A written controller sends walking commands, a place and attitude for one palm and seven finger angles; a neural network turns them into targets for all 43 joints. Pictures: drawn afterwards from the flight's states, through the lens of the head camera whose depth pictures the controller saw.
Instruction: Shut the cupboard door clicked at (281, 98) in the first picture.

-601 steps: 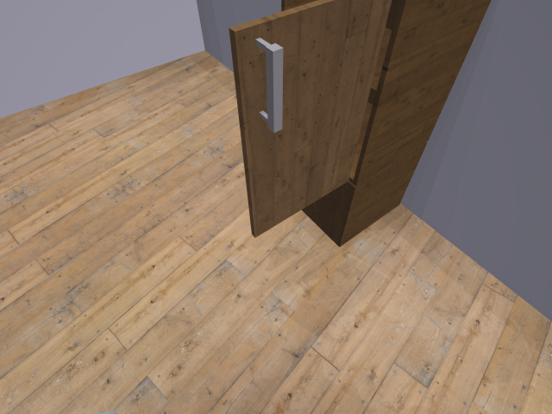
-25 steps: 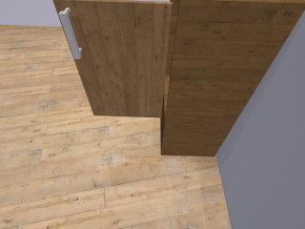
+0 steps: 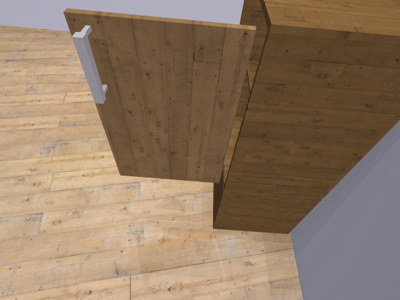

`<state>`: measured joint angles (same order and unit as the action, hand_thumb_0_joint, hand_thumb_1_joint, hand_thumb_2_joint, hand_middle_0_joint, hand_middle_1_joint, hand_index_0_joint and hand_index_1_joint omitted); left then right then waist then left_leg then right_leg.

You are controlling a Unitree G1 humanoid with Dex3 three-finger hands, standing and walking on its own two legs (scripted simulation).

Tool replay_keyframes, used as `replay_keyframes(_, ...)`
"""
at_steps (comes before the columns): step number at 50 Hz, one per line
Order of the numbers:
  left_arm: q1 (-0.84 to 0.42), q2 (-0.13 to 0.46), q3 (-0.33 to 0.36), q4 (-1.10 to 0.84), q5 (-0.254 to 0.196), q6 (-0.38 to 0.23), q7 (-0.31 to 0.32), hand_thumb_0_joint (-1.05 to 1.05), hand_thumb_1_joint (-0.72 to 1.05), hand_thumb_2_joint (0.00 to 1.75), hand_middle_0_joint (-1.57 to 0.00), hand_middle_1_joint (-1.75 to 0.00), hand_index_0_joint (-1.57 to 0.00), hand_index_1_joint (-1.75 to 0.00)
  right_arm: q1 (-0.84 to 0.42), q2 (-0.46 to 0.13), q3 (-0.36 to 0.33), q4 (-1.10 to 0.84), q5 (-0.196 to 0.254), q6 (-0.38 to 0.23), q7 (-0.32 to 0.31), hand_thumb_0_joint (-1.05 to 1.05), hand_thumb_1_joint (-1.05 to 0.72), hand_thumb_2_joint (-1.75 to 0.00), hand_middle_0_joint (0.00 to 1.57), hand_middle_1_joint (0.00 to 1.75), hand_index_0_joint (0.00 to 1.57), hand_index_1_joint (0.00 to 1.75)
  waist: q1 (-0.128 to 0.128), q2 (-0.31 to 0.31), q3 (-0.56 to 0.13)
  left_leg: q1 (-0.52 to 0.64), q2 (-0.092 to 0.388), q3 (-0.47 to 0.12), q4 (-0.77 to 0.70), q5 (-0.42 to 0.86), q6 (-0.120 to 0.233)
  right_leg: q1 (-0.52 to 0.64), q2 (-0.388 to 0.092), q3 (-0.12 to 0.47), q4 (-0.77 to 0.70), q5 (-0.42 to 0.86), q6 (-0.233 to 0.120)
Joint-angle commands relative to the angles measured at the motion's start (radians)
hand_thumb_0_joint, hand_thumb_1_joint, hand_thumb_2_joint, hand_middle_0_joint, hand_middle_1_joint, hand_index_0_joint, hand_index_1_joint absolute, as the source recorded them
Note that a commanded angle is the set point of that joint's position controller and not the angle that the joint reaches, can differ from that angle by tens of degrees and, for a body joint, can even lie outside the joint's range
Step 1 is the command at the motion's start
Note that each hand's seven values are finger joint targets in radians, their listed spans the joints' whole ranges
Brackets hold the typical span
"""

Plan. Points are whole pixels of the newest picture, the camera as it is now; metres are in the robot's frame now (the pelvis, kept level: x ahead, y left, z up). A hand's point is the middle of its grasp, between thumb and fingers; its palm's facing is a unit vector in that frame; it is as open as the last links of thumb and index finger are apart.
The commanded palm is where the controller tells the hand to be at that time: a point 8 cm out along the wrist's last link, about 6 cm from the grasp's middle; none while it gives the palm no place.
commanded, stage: come to a stop and stand still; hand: left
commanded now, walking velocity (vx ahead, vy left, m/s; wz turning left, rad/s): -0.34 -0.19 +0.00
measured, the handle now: (94, 66) +0.54 +0.29 +0.15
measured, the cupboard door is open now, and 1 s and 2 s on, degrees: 90 90 90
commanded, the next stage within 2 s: look again from close up in 1.22 s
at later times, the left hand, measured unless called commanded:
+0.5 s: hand out of the picture +0.13 +0.19 -0.16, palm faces +0.02 -0.97 -0.22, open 7.4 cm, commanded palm none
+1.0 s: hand out of the picture +0.09 +0.25 -0.15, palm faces -0.03 -0.96 -0.29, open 7.4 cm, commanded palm none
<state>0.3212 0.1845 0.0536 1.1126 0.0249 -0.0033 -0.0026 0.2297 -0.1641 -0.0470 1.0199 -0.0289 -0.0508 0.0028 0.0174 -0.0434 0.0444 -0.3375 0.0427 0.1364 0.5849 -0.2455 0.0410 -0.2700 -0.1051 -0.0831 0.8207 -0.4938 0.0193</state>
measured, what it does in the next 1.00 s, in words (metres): steps on the spot: right foot, then left foot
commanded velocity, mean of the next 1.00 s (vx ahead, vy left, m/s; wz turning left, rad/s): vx -0.09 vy -0.01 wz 0.00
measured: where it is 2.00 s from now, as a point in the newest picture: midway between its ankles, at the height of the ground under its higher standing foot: outside the picture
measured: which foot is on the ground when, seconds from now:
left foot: down 0.00-0.32, up 0.34-0.56, down 0.58-1.00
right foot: up 0.00-0.24, down 0.26-1.00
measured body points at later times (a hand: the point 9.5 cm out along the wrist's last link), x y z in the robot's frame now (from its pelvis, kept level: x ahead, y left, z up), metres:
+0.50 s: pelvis +0.05 +0.00 +0.01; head +0.10 +0.00 +0.45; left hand +0.13 +0.24 -0.15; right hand +0.10 -0.25 -0.15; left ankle +0.00 +0.11 -0.69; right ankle +0.05 -0.12 -0.73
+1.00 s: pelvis +0.02 +0.05 +0.00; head +0.03 +0.03 +0.45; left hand +0.10 +0.30 -0.13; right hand +0.08 -0.19 -0.15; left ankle +0.02 +0.12 -0.73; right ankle +0.04 -0.09 -0.73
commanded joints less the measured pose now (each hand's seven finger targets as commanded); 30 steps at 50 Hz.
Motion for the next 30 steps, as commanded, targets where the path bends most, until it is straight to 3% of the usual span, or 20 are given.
replay_keyframes(1, -0.058, 0.007, -0.017, -0.076, -0.017, -0.024, 0.014, 0.00, 0.90, 0.90, -0.20, -0.30, -0.20, -0.30, 0.124, -0.112, 0.004, 0.010, -0.001, -0.008, -0.045, 0.00, -0.90, -0.90, 0.20, 0.30, 0.20, 0.30, -0.028, 0.121, -0.039, 0.184, 0.289, -0.249, -0.271, 0.642, 0.122, -0.192, -0.030, 0.084, 0.176, 0.047, -0.002)
replay_keyframes(2, -0.027, -0.002, -0.021, -0.057, -0.021, -0.011, 0.018, 0.00, 0.90, 0.90, -0.20, -0.30, -0.20, -0.30, 0.088, -0.111, 0.011, 0.012, 0.001, -0.007, -0.051, 0.00, -0.90, -0.90, 0.20, 0.30, 0.20, 0.30, -0.010, 0.126, -0.059, 0.180, 0.275, -0.191, -0.257, 0.760, 0.108, -0.119, -0.022, 0.075, 0.087, 0.054, 0.008)
replay_keyframes(3, -0.009, 0.005, -0.023, -0.047, -0.020, 0.000, 0.021, 0.00, 0.90, 0.90, -0.20, -0.30, -0.20, -0.30, 0.067, -0.119, 0.007, 0.017, 0.004, -0.001, -0.055, 0.00, -0.90, -0.90, 0.20, 0.30, 0.20, 0.30, -0.008, 0.147, -0.084, 0.188, 0.263, -0.151, -0.240, 0.797, 0.097, -0.054, -0.008, 0.057, -0.008, 0.055, 0.009)
replay_keyframes(4, -0.006, 0.021, -0.019, -0.048, -0.020, 0.004, 0.023, 0.00, 0.90, 0.90, -0.20, -0.30, -0.20, -0.30, 0.044, -0.124, 0.003, 0.021, 0.006, 0.007, -0.058, 0.00, -0.90, -0.90, 0.20, 0.30, 0.20, 0.30, -0.009, 0.162, -0.074, 0.197, 0.259, -0.149, -0.219, 0.807, 0.094, -0.028, 0.008, 0.040, -0.089, 0.071, 0.003)
replay_keyframes(6, -0.007, 0.055, -0.008, -0.057, -0.016, 0.022, 0.024, 0.00, 0.90, 0.90, -0.20, -0.30, -0.20, -0.30, 0.041, -0.159, -0.013, 0.027, 0.014, 0.026, -0.057, 0.00, -0.90, -0.90, 0.20, 0.30, 0.20, 0.30, -0.013, 0.146, -0.089, 0.187, 0.262, -0.162, -0.214, 0.728, 0.087, 0.013, 0.032, 0.024, -0.134, 0.135, -0.002)
replay_keyframes(9, -0.009, 0.079, 0.005, -0.089, -0.006, 0.036, 0.026, 0.00, 0.90, 0.90, -0.20, -0.30, -0.20, -0.30, 0.018, -0.170, -0.027, 0.020, 0.012, 0.049, -0.057, 0.00, -0.90, -0.90, 0.20, 0.30, 0.20, 0.30, -0.003, 0.162, -0.030, 0.136, 0.261, -0.177, -0.184, 0.621, 0.083, 0.012, 0.043, 0.023, -0.176, 0.195, -0.022)
replay_keyframes(11, -0.014, 0.095, 0.014, -0.114, -0.003, 0.036, 0.026, 0.00, 0.90, 0.90, -0.20, -0.30, -0.20, -0.30, 0.009, -0.180, -0.039, 0.009, 0.012, 0.058, -0.056, 0.00, -0.90, -0.90, 0.20, 0.30, 0.20, 0.30, 0.000, 0.156, -0.050, 0.132, 0.246, -0.171, -0.138, 0.580, 0.058, 0.037, 0.032, 0.035, -0.229, 0.332, -0.029)
replay_keyframes(13, -0.038, 0.127, 0.017, -0.138, 0.003, 0.030, 0.028, 0.00, 0.90, 0.90, -0.20, -0.30, -0.20, -0.30, 0.012, -0.160, -0.046, -0.004, 0.016, 0.070, -0.052, 0.00, -0.90, -0.90, 0.20, 0.30, 0.20, 0.30, -0.011, 0.077, -0.060, 0.091, 0.166, -0.134, -0.067, 0.381, 0.004, 0.059, -0.031, 0.105, -0.277, 0.615, -0.063)
replay_keyframes(14, -0.050, 0.143, 0.018, -0.145, 0.007, 0.023, 0.031, 0.00, 0.90, 0.90, -0.20, -0.30, -0.20, -0.30, 0.025, -0.133, -0.044, -0.008, 0.019, 0.075, -0.048, 0.00, -0.90, -0.90, 0.20, 0.30, 0.20, 0.30, -0.017, 0.006, -0.068, 0.064, 0.103, -0.090, -0.004, 0.264, -0.028, 0.071, -0.099, 0.166, -0.299, 0.759, -0.104)
replay_keyframes(15, -0.046, 0.172, 0.022, -0.142, 0.005, 0.012, 0.036, 0.00, 0.90, 0.90, -0.20, -0.30, -0.20, -0.30, 0.045, -0.104, -0.041, -0.007, 0.023, 0.080, -0.045, 0.00, -0.90, -0.90, 0.20, 0.30, 0.20, 0.30, -0.023, -0.118, -0.121, 0.057, 0.026, -0.025, 0.112, 0.117, -0.063, 0.116, -0.189, 0.244, -0.347, 0.934, -0.155)
replay_keyframes(16, -0.030, 0.180, 0.025, -0.131, -0.001, 0.003, 0.041, 0.00, 0.90, 0.90, -0.20, -0.30, -0.20, -0.30, 0.021, -0.079, -0.032, -0.018, 0.026, 0.086, -0.039, 0.00, -0.90, -0.90, 0.20, 0.30, 0.20, 0.30, 0.000, -0.199, -0.128, -0.024, -0.042, -0.035, 0.251, -0.252, -0.082, 0.177, -0.251, 0.290, -0.392, 1.129, -0.224)
replay_keyframes(17, -0.024, 0.179, 0.027, -0.131, -0.003, 0.002, 0.048, 0.00, 0.90, 0.90, -0.20, -0.30, -0.20, -0.30, -0.016, -0.081, -0.032, -0.031, 0.027, 0.093, -0.039, 0.00, -0.90, -0.90, 0.20, 0.30, 0.20, 0.30, 0.023, -0.189, -0.125, -0.073, -0.043, -0.103, 0.382, -0.375, -0.075, 0.190, -0.278, 0.300, -0.404, 1.173, -0.261)
replay_keyframes(19, -0.067, 0.171, 0.030, -0.140, -0.005, 0.006, 0.055, 0.00, 0.90, 0.90, -0.20, -0.30, -0.20, -0.30, -0.049, -0.074, -0.028, -0.037, 0.030, 0.101, -0.040, 0.00, -0.90, -0.90, 0.20, 0.30, 0.20, 0.30, 0.012, -0.117, -0.098, -0.119, -0.039, -0.139, 0.468, -0.358, -0.083, 0.207, -0.247, 0.249, -0.398, 1.162, -0.265)
replay_keyframes(21, -0.096, 0.174, 0.031, -0.153, -0.002, 0.004, 0.054, 0.00, 0.90, 0.90, -0.20, -0.30, -0.20, -0.30, -0.053, -0.071, -0.024, -0.035, 0.029, 0.104, -0.032, 0.00, -0.90, -0.90, 0.20, 0.30, 0.20, 0.30, 0.003, -0.111, -0.096, -0.103, -0.034, -0.132, 0.400, -0.326, -0.094, 0.205, -0.218, 0.208, -0.403, 1.090, -0.237)
replay_keyframes(23, -0.105, 0.180, 0.034, -0.156, 0.000, 0.002, 0.052, 0.00, 0.90, 0.90, -0.20, -0.30, -0.20, -0.30, -0.041, -0.068, -0.019, -0.034, 0.028, 0.099, -0.026, 0.00, -0.90, -0.90, 0.20, 0.30, 0.20, 0.30, 0.003, -0.133, -0.115, -0.065, -0.035, -0.112, 0.262, -0.283, -0.100, 0.229, -0.200, 0.199, -0.393, 1.042, -0.221)
replay_keyframes(25, -0.113, 0.187, 0.035, -0.150, -0.001, 0.003, 0.049, 0.00, 0.90, 0.90, -0.20, -0.30, -0.20, -0.30, -0.012, -0.062, -0.017, -0.022, 0.028, 0.092, -0.023, 0.00, -0.90, -0.90, 0.20, 0.30, 0.20, 0.30, -0.010, -0.109, -0.113, 0.007, -0.042, -0.078, 0.066, -0.176, -0.102, 0.206, -0.178, 0.185, -0.367, 0.942, -0.191)
replay_keyframes(27, -0.119, 0.174, 0.028, -0.142, -0.011, 0.003, 0.043, 0.00, 0.90, 0.90, -0.20, -0.30, -0.20, -0.30, 0.038, -0.075, -0.014, -0.005, 0.023, 0.079, -0.022, 0.00, -0.90, -0.90, 0.20, 0.30, 0.20, 0.30, -0.034, -0.077, -0.113, 0.169, -0.023, -0.084, -0.183, 0.056, -0.089, 0.114, -0.134, 0.167, -0.315, 0.762, -0.117)
replay_keyframes(28, -0.106, 0.138, 0.021, -0.148, -0.018, 0.007, 0.036, 0.00, 0.90, 0.90, -0.20, -0.30, -0.20, -0.30, 0.037, -0.127, -0.021, -0.013, 0.016, 0.067, -0.024, 0.00, -0.90, -0.90, 0.20, 0.30, 0.20, 0.30, -0.024, 0.073, -0.126, 0.242, 0.097, -0.201, -0.223, 0.242, -0.042, 0.022, -0.057, 0.112, -0.262, 0.545, -0.054)
replay_keyframes(29, -0.106, 0.212, -0.009, -0.222, -0.005, 0.005, 0.047, 0.00, 0.90, 0.90, -0.20, -0.30, -0.20, -0.30, 0.043, -0.207, -0.029, -0.105, 0.003, 0.053, -0.029, 0.00, -0.90, -0.90, 0.20, 0.30, 0.20, 0.30, -0.047, 0.291, -0.066, 0.247, 0.127, -0.231, -0.281, 0.442, -0.040, 0.024, 0.039, 0.041, -0.181, 0.169, -0.035)
replay_keyframes(30, -0.072, 0.116, -0.002, -0.259, 0.000, 0.016, 0.044, 0.00, 0.90, 0.90, -0.20, -0.30, -0.20, -0.30, 0.014, -0.230, -0.049, -0.148, -0.010, 0.036, -0.040, 0.00, -0.90, -0.90, 0.20, 0.30, 0.20, 0.30, -0.031, 0.324, -0.148, 0.239, 0.170, -0.235, -0.173, 0.525, 0.002, -0.063, 0.064, 0.034, -0.126, 0.071, -0.033)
